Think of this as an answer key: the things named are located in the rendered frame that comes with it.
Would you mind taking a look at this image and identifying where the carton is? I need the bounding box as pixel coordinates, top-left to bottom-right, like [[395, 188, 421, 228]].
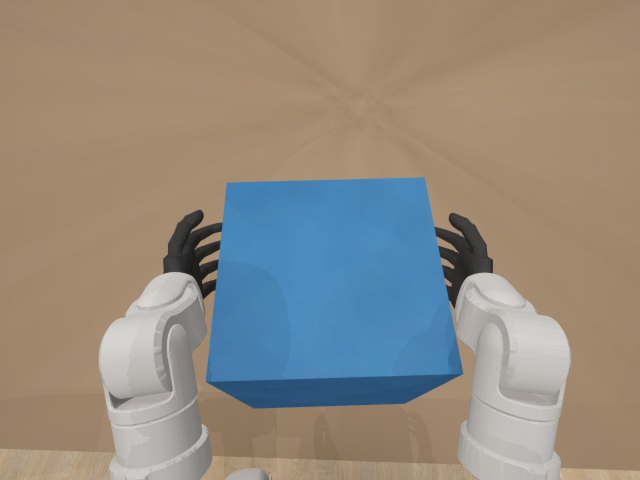
[[206, 177, 463, 409]]

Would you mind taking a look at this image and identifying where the robot left forearm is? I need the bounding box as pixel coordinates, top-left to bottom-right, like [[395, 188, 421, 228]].
[[99, 272, 212, 480]]

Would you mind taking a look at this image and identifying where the robot left hand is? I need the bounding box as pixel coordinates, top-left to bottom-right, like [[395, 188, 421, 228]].
[[163, 210, 222, 299]]

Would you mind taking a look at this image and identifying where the robot right hand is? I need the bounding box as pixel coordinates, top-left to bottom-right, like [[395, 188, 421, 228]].
[[435, 213, 493, 309]]

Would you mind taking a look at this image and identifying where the robot right forearm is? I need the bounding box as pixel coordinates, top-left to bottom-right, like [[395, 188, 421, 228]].
[[455, 273, 571, 480]]

